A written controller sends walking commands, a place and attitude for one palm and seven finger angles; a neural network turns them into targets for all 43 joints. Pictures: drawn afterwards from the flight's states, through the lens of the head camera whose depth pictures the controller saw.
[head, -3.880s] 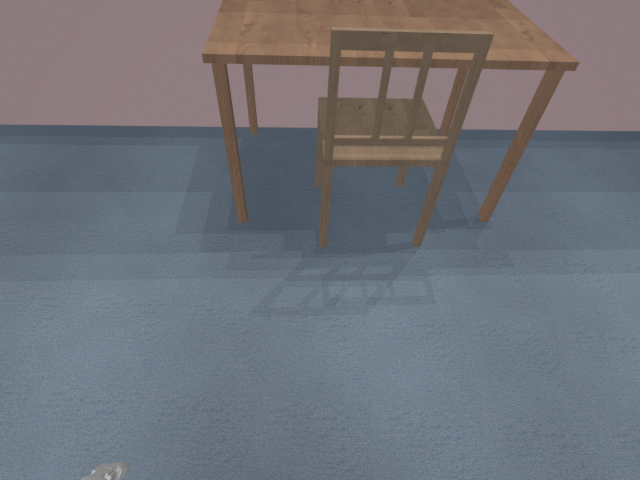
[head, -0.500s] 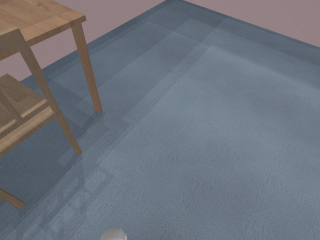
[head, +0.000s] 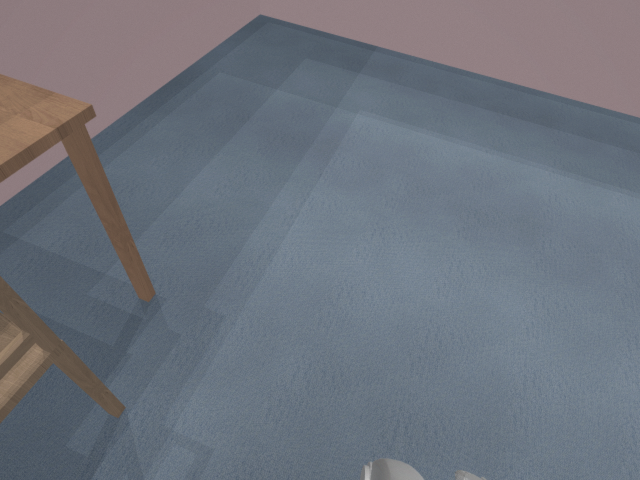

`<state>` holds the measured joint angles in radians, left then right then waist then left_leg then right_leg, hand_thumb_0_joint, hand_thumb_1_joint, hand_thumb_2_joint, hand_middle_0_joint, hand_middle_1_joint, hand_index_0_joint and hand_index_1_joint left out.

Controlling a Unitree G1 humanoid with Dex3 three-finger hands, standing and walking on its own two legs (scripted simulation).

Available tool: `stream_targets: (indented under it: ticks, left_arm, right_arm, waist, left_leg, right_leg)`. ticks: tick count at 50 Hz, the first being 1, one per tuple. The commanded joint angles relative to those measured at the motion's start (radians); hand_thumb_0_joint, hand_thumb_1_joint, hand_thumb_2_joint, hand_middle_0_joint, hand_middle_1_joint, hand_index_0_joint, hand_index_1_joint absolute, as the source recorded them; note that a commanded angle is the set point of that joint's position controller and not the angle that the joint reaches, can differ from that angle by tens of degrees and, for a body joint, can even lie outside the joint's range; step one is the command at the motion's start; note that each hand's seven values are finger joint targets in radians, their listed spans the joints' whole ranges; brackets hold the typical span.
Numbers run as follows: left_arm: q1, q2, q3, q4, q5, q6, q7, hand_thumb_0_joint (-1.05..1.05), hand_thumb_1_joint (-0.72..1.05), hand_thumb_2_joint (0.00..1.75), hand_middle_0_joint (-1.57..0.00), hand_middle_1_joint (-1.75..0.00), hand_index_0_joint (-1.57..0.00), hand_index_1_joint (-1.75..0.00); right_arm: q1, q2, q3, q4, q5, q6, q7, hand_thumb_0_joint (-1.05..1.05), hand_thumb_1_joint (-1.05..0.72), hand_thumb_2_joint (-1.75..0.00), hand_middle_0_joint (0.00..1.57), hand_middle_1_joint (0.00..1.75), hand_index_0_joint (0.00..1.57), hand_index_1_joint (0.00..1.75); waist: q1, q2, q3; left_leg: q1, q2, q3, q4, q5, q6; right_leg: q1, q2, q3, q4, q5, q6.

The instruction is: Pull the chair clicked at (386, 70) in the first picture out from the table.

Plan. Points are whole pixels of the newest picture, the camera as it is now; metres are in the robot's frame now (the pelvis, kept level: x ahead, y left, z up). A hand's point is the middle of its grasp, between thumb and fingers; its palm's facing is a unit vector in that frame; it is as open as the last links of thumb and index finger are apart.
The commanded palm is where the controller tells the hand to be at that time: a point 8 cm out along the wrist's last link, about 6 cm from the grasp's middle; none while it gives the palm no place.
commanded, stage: walk to a spot facing it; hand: left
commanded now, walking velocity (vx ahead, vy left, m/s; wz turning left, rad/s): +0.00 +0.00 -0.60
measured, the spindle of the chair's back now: out of the picture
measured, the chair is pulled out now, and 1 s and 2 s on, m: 0.00 0.00 0.00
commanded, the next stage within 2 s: none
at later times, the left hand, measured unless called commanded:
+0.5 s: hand (233, 405) +0.24 +0.15 -0.17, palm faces -0.27 -0.93 -0.24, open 7.4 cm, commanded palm none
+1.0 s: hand (243, 374) +0.29 +0.14 -0.17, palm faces -0.54 -0.82 -0.19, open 7.4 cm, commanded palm none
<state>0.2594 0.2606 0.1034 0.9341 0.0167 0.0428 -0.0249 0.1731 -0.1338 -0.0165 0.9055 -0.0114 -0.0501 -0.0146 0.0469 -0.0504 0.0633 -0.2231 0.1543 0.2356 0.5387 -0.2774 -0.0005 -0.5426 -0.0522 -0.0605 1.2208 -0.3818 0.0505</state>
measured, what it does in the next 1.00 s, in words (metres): walks ahead, turning right: right foot, then left foot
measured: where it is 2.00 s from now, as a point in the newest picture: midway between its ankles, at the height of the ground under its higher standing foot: outside the picture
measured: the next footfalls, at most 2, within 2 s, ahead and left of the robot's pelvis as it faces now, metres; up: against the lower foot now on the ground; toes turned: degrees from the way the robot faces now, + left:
right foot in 0.24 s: +0.13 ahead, -0.15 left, +0.00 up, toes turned -17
left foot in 0.60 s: +0.18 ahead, +0.10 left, +0.00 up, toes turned -15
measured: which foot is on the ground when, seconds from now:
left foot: down 0.00-0.24, up 0.26-0.58, down 0.60-1.00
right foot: up 0.00-0.22, down 0.24-0.62, up 0.64-1.00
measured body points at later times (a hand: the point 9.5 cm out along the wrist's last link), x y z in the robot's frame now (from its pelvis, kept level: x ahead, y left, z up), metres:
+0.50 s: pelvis +0.08 -0.01 -0.01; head +0.13 -0.03 +0.44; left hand +0.25 +0.20 -0.15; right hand +0.08 -0.28 -0.15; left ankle +0.11 +0.13 -0.69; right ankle +0.09 -0.14 -0.74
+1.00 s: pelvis +0.11 +0.02 +0.00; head +0.15 +0.02 +0.45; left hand +0.32 +0.19 -0.15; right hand +0.00 -0.20 -0.14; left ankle +0.14 +0.11 -0.74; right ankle +0.01 -0.09 -0.68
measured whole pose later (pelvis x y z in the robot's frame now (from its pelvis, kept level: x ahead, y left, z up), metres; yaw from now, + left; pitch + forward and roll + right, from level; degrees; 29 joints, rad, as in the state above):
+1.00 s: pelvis +0.11 +0.02 +0.00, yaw -36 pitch +0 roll -2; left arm 0.18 0.24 0.10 0.91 0.02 0.10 -0.03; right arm 0.27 -0.16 -0.04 0.92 -0.02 0.00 -0.02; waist -0.01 -0.03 0.08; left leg -0.17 0.15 0.32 0.51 -0.32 0.01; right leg -0.44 -0.06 -0.05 0.97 -0.42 0.09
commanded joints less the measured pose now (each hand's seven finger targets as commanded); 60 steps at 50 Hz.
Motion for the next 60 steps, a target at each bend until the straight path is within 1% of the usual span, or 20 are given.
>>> stream_targets:
  ticks: [1,8,10,11,12,13,14,18,28,29,31,32,34,37,47,54,55,56,57,60]
  left_arm:
    - [-0.003,-0.007,-0.003,-0.085,0.005,0.010,-0.013,0.00,0.90,0.90,-0.20,-0.30,-0.20,-0.30]
    - [-0.106,-0.006,-0.005,-0.145,0.011,-0.012,-0.009,0.00,0.90,0.90,-0.20,-0.30,-0.20,-0.30]
    - [-0.031,0.026,0.000,-0.133,0.012,-0.031,-0.005,0.00,0.90,0.90,-0.20,-0.30,-0.20,-0.30]
    - [0.045,0.089,0.009,-0.109,0.017,-0.048,0.002,0.00,0.90,0.90,-0.20,-0.30,-0.20,-0.30]
    - [0.122,0.207,0.034,-0.091,0.021,-0.064,0.016,0.00,0.90,0.90,-0.20,-0.30,-0.20,-0.30]
    - [0.169,0.274,0.045,-0.076,-0.004,-0.057,0.029,0.00,0.90,0.90,-0.20,-0.30,-0.20,-0.30]
    - [0.140,0.244,0.039,-0.081,-0.009,-0.047,0.039,0.00,0.90,0.90,-0.20,-0.30,-0.20,-0.30]
    - [-0.099,0.139,0.006,-0.139,-0.003,-0.033,0.049,0.00,0.90,0.90,-0.20,-0.30,-0.20,-0.30]
    - [-0.141,0.157,0.014,-0.139,0.003,-0.009,0.032,0.00,0.90,0.90,-0.20,-0.30,-0.20,-0.30]
    - [-0.151,0.132,0.008,-0.145,-0.005,-0.005,0.030,0.00,0.90,0.90,-0.20,-0.30,-0.20,-0.30]
    - [-0.126,0.042,-0.009,-0.185,-0.009,0.001,0.017,0.00,0.90,0.90,-0.20,-0.30,-0.20,-0.30]
    - [-0.126,0.081,0.004,-0.168,0.009,0.005,0.014,0.00,0.90,0.90,-0.20,-0.30,-0.20,-0.30]
    - [-0.092,0.098,0.026,-0.125,0.017,0.013,0.002,0.00,0.90,0.90,-0.20,-0.30,-0.20,-0.30]
    - [-0.070,0.054,0.014,-0.108,0.010,0.012,-0.005,0.00,0.90,0.90,-0.20,-0.30,-0.20,-0.30]
    - [-0.184,0.010,-0.005,-0.137,0.004,0.021,-0.005,0.00,0.90,0.90,-0.20,-0.30,-0.20,-0.30]
    - [-0.072,0.035,-0.003,-0.113,0.003,-0.017,0.005,0.00,0.90,0.90,-0.20,-0.30,-0.20,-0.30]
    - [0.009,0.106,0.009,-0.089,0.010,-0.033,0.013,0.00,0.90,0.90,-0.20,-0.30,-0.20,-0.30]
    - [0.081,0.228,0.032,-0.069,0.015,-0.045,0.030,0.00,0.90,0.90,-0.20,-0.30,-0.20,-0.30]
    - [0.103,0.255,0.039,-0.059,-0.006,-0.034,0.042,0.00,0.90,0.90,-0.20,-0.30,-0.20,-0.30]
    - [-0.064,0.157,0.019,-0.100,-0.005,-0.028,0.050,0.00,0.90,0.90,-0.20,-0.30,-0.20,-0.30]
  right_arm:
    - [0.041,-0.200,-0.057,-0.034,-0.006,0.011,-0.008,0.00,-0.90,-0.90,0.20,0.30,0.20,0.30]
    - [0.076,-0.252,-0.094,-0.033,-0.019,0.031,0.003,0.00,-0.90,-0.90,0.20,0.30,0.20,0.30]
    - [0.080,-0.270,-0.099,-0.036,-0.017,0.038,0.005,0.00,-0.90,-0.90,0.20,0.30,0.20,0.30]
    - [0.109,-0.250,-0.093,-0.042,-0.012,0.042,0.014,0.00,-0.90,-0.90,0.20,0.30,0.20,0.30]
    - [0.102,-0.173,-0.070,-0.085,-0.005,0.045,0.021,0.00,-0.90,-0.90,0.20,0.30,0.20,0.30]
    - [0.067,-0.163,-0.061,-0.116,0.001,0.054,0.005,0.00,-0.90,-0.90,0.20,0.30,0.20,0.30]
    - [0.049,-0.176,-0.061,-0.119,0.006,0.062,-0.007,0.00,-0.90,-0.90,0.20,0.30,0.20,0.30]
    - [0.045,-0.189,-0.059,-0.076,-0.007,0.081,-0.005,0.00,-0.90,-0.90,0.20,0.30,0.20,0.30]
    - [0.127,-0.154,-0.052,-0.069,0.004,0.064,-0.011,0.00,-0.90,-0.90,0.20,0.30,0.20,0.30]
    - [0.164,-0.177,-0.057,-0.058,0.004,0.054,-0.016,0.00,-0.90,-0.90,0.20,0.30,0.20,0.30]
    - [0.146,-0.335,-0.084,-0.090,-0.011,0.047,-0.015,0.00,-0.90,-0.90,0.20,0.30,0.20,0.30]
    - [0.101,-0.317,-0.076,-0.102,-0.017,0.051,-0.014,0.00,-0.90,-0.90,0.20,0.30,0.20,0.30]
    - [-0.009,-0.231,-0.056,-0.122,-0.015,0.040,-0.024,0.00,-0.90,-0.90,0.20,0.30,0.20,0.30]
    - [0.033,-0.209,-0.054,-0.102,-0.012,0.030,-0.027,0.00,-0.90,-0.90,0.20,0.30,0.20,0.30]
    - [0.174,-0.223,-0.083,-0.026,-0.014,0.043,-0.017,0.00,-0.90,-0.90,0.20,0.30,0.20,0.30]
    - [0.126,-0.256,-0.100,-0.017,-0.010,0.050,0.001,0.00,-0.90,-0.90,0.20,0.30,0.20,0.30]
    - [0.140,-0.234,-0.094,-0.027,0.000,0.053,0.009,0.00,-0.90,-0.90,0.20,0.30,0.20,0.30]
    - [0.099,-0.146,-0.067,-0.078,0.000,0.058,0.014,0.00,-0.90,-0.90,0.20,0.30,0.20,0.30]
    - [0.041,-0.157,-0.064,-0.105,0.001,0.073,0.000,0.00,-0.90,-0.90,0.20,0.30,0.20,0.30]
    - [0.014,-0.177,-0.070,-0.080,-0.005,0.087,-0.002,0.00,-0.90,-0.90,0.20,0.30,0.20,0.30]
  waist:
    - [-0.034,0.247,-0.001]
    - [-0.075,0.236,-0.041]
    - [-0.030,0.192,-0.105]
    - [0.008,0.066,-0.157]
    - [0.046,-0.232,-0.210]
    - [0.055,-0.262,-0.288]
    - [0.038,-0.153,-0.249]
    - [-0.051,-0.078,-0.172]
    - [-0.084,-0.109,-0.152]
    - [-0.103,-0.064,-0.165]
    - [-0.088,0.399,-0.122]
    - [-0.087,0.310,-0.081]
    - [-0.033,0.245,-0.012]
    - [-0.040,0.210,-0.052]
    - [-0.109,0.244,-0.050]
    - [-0.044,0.206,-0.128]
    - [-0.003,0.053,-0.177]
    - [0.032,-0.252,-0.181]
    - [0.043,-0.232,-0.183]
    - [-0.020,-0.150,-0.069]
  left_leg:
    - [-0.030,0.216,-0.036,-0.250,0.310,0.085]
    - [0.116,0.253,0.021,-0.105,0.428,0.080]
    - [0.136,0.232,0.058,0.092,0.518,0.029]
    - [0.003,0.193,0.077,0.305,0.445,-0.018]
    - [-0.314,0.029,0.066,0.571,-0.218,-0.079]
    - [-0.391,-0.033,-0.100,0.756,-0.421,-0.087]
    - [-0.400,-0.001,-0.198,0.777,-0.373,-0.077]
    - [-0.301,0.008,-0.199,0.648,-0.162,-0.097]
    - [-0.026,-0.105,-0.147,0.060,-0.044,-0.074]
    - [0.086,-0.081,-0.166,-0.082,0.031,-0.066]
    - [0.134,0.331,-0.582,-0.312,0.070,0.076]
    - [0.023,0.356,-0.579,-0.316,0.022,0.124]
    - [-0.033,0.231,-0.384,-0.303,0.097,0.083]
    - [0.103,0.161,-0.198,-0.214,0.427,0.065]
    - [0.213,0.237,-0.110,-0.180,0.495,0.121]
    - [0.135,0.236,0.027,0.062,0.482,0.024]
    - [-0.026,0.195,0.046,0.256,0.339,-0.032]
    - [-0.335,0.031,0.028,0.498,-0.301,-0.087]
    - [-0.378,-0.004,-0.126,0.627,-0.405,-0.083]
    - [-0.394,0.011,-0.218,0.671,-0.200,-0.081]
  right_leg:
    - [-0.001,-0.052,-0.008,-0.121,0.094,0.022]
    - [0.084,-0.022,-0.062,-0.468,0.093,-0.001]
    - [0.230,0.016,-0.083,-0.630,0.150,-0.026]
    - [0.432,-0.011,-0.026,-0.734,0.318,-0.058]
    - [0.641,-0.273,0.367,-0.769,0.757,-0.172]
    - [0.655,-0.394,0.491,-0.772,1.051,-0.276]
    - [0.620,-0.368,0.402,-0.777,0.957,-0.292]
    - [0.378,-0.206,0.251,-0.825,0.631,-0.212]
    - [0.232,-0.120,0.337,-0.778,0.392,-0.168]
    - [0.163,-0.077,0.305,-0.713,0.337,-0.123]
    - [-0.094,0.111,0.082,-0.288,-0.194,-0.003]
    - [-0.061,0.059,0.131,-0.131,-0.185,-0.001]
    - [-0.063,0.040,0.126,-0.005,-0.041,0.018]
    - [-0.088,0.033,0.086,0.053,0.027,0.038]
    - [-0.021,-0.018,-0.002,-0.242,-0.046,0.039]
    - [0.300,0.023,-0.060,-0.700,0.141,-0.028]
    - [0.502,-0.061,0.057,-0.817,0.309,-0.071]
    - [0.625,-0.316,0.442,-0.856,0.685,-0.179]
    - [0.562,-0.379,0.463,-0.840,0.831,-0.267]
    - [0.411,-0.239,0.356,-0.893,0.480,-0.226]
